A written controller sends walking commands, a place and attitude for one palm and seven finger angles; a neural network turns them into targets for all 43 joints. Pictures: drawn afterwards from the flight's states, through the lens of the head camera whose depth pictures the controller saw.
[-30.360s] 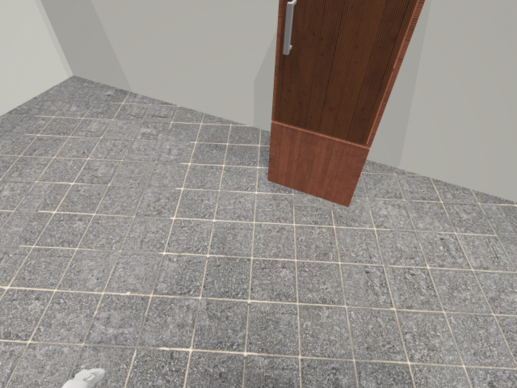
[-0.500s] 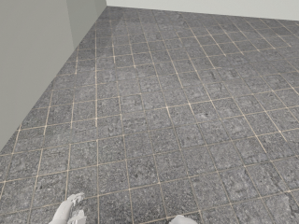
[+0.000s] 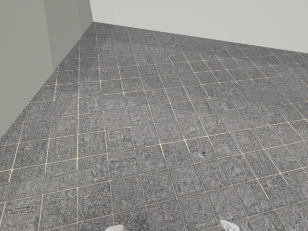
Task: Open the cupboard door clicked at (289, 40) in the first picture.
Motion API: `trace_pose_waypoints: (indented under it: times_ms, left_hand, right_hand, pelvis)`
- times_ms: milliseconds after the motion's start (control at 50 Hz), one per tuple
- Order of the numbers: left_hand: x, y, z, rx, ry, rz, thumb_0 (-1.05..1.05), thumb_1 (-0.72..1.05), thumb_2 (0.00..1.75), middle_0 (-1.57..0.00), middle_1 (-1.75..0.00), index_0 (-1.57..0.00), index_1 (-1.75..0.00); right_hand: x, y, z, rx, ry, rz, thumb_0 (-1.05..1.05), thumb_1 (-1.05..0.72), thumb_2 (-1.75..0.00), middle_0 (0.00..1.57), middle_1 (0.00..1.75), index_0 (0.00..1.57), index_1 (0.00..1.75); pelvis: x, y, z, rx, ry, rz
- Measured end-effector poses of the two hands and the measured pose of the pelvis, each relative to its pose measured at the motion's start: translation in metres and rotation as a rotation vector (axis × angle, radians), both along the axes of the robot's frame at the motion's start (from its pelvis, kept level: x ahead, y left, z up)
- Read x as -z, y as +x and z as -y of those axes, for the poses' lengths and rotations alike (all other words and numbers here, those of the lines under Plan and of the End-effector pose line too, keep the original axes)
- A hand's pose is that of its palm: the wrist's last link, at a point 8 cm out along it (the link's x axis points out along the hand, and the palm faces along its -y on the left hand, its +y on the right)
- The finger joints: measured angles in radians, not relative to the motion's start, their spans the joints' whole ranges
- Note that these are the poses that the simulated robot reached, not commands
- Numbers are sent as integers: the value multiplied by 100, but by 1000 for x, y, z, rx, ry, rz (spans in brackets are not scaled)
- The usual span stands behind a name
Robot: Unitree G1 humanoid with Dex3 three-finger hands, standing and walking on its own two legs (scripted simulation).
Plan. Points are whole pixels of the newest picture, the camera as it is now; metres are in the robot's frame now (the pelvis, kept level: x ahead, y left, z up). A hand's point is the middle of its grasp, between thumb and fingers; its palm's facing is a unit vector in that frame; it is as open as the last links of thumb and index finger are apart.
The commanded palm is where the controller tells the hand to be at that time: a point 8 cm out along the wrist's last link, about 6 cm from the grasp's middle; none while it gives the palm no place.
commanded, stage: turn to face it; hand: left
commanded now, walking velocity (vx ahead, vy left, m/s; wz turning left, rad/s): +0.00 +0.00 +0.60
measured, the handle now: out of the picture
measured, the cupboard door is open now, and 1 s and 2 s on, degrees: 44 44 44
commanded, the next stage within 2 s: none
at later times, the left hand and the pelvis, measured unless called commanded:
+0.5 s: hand (98, 214) +0.18 +0.17 -0.14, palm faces +0.29 -0.93 -0.22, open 7.3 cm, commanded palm none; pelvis +0.13 -0.03 +0.02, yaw +17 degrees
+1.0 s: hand out of the picture +0.13 +0.20 -0.15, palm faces +0.56 -0.77 -0.31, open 7.4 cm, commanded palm none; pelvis +0.18 -0.04 +0.00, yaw +34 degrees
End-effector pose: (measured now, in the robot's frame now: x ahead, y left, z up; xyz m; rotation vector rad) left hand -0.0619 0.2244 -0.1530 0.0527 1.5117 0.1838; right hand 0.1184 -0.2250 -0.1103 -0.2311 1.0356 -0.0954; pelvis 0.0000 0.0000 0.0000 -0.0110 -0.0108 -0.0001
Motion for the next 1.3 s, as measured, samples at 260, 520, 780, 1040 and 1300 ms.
trace_pose_waypoints:
  times_ms: [260,520,780,1040,1300]
  left_hand:
    - [-32,203,-2,6,59,335,0,91,90,-19,-30,-20,-30]
    - [-42,211,9,-164,142,339,0,91,90,-20,-30,-21,-30]
    - [-11,128,-30,-371,177,152,1,91,90,-20,-30,-20,-30]
    - [-44,156,3,-468,288,268,0,91,90,-20,-30,-20,-30]
    - [-30,123,65,-688,174,199,0,90,90,-20,-30,-21,-30]
  right_hand:
    - [7,-38,18,62,-12,-390,0,-93,-89,20,30,20,30]
    - [9,103,35,-120,-10,-309,1,-91,-90,20,30,20,30]
    - [-5,249,-29,-401,-83,-35,0,-91,-90,20,30,20,30]
    - [24,278,-21,-518,-29,-174,1,-91,-89,20,30,20,30]
    - [2,329,-77,-724,-65,-164,1,-91,-90,20,30,20,30]
  pelvis:
    - [-18,79,10,-135,-3,-33]
    - [-19,130,32,-314,43,-28]
    - [2,149,8,-455,8,-26]
    - [-1,182,45,-626,13,-34]
    - [-13,198,39,-815,33,-38]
